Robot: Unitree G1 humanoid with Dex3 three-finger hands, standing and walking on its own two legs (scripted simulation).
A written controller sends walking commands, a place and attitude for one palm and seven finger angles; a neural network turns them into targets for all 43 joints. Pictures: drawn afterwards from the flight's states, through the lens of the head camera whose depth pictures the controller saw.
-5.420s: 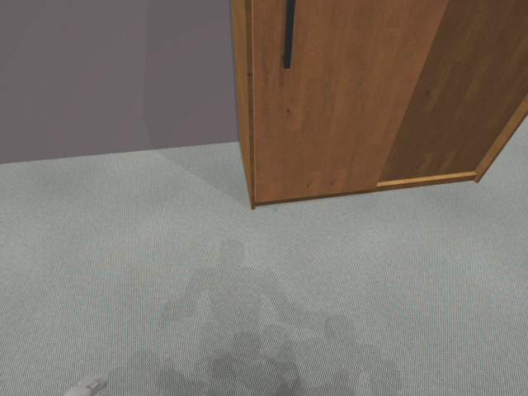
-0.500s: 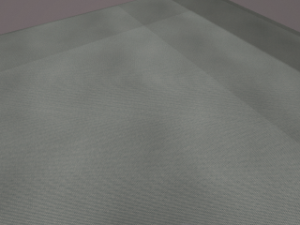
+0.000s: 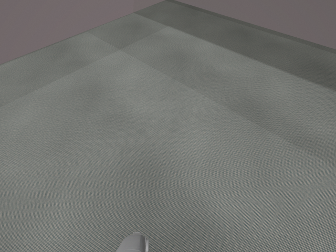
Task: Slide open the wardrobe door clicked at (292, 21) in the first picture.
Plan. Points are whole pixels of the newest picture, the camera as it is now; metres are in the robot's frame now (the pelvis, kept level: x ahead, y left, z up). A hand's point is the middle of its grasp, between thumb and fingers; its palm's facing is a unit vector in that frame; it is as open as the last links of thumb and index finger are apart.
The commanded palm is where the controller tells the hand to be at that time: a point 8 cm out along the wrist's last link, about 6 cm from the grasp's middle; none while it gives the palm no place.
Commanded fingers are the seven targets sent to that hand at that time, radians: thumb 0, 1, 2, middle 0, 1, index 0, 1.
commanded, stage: walk to a spot facing it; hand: left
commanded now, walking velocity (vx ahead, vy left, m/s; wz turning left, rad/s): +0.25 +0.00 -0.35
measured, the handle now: out of the picture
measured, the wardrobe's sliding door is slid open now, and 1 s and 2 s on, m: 0.00 0.00 0.00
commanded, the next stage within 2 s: turn to face it in 0.08 s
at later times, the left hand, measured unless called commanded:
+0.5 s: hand (92, 222) +0.22 +0.25 -0.17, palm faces +0.01 -0.98 -0.19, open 7.4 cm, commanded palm none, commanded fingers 0.00 0.90 0.90 -0.20 -0.30 -0.20 -0.30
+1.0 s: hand out of the picture +0.14 +0.23 -0.15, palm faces +0.30 -0.92 -0.27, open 7.4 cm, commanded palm none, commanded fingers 0.00 0.90 0.90 -0.20 -0.30 -0.20 -0.30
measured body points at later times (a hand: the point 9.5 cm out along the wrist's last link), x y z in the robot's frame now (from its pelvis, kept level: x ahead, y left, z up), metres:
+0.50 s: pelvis +0.12 +0.07 +0.00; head +0.13 +0.09 +0.45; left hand +0.22 +0.31 -0.15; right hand +0.09 -0.16 -0.15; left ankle +0.16 +0.13 -0.74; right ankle +0.12 -0.09 -0.68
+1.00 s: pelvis +0.12 +0.03 +0.00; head +0.15 +0.01 +0.45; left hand +0.12 +0.28 -0.13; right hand +0.25 -0.22 -0.15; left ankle +0.08 +0.17 -0.66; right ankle +0.12 -0.08 -0.74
